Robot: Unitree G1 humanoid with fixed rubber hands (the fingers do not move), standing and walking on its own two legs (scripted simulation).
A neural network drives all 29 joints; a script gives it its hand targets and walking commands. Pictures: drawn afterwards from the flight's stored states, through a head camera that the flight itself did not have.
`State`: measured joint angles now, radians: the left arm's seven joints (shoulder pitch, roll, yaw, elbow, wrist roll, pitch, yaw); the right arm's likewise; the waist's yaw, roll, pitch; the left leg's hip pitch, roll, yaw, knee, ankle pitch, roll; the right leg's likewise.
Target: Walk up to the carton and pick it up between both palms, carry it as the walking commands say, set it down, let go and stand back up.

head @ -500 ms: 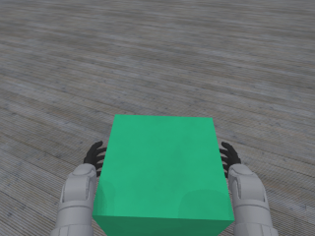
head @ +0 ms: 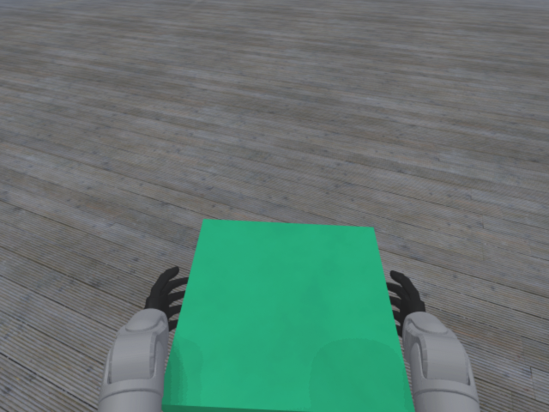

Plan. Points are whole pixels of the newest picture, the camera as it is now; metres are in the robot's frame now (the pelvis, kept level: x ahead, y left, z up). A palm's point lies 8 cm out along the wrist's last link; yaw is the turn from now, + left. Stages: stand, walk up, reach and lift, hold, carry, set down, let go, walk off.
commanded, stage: reach and lift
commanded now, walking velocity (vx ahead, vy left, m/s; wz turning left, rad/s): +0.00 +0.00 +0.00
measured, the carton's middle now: (283, 332) +0.28 +0.01 -0.03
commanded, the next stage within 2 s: hold in 0.16 s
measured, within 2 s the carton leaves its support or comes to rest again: neither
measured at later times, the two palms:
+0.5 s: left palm (157, 322) +0.26 +0.19 +0.04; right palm (413, 325) +0.27 -0.18 +0.03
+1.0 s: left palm (161, 315) +0.25 +0.17 +0.07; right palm (426, 307) +0.28 -0.20 +0.06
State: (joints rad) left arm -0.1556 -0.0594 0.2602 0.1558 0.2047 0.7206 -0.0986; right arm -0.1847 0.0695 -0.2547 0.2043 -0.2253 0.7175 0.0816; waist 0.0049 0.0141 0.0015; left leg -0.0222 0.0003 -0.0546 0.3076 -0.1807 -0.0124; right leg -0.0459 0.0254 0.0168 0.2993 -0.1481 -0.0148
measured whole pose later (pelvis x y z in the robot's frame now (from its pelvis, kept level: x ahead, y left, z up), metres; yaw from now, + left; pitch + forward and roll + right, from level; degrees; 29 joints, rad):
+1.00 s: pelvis +0.00 -0.03 -0.03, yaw +5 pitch +1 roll -1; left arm -0.14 -0.05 0.19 -0.19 0.09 0.99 -0.01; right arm -0.14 0.02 -0.21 -0.14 -0.08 0.97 0.03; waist -0.02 0.04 -0.17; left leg -0.41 0.02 -0.12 0.79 -0.41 -0.04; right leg -0.36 0.04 -0.10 0.69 -0.35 -0.07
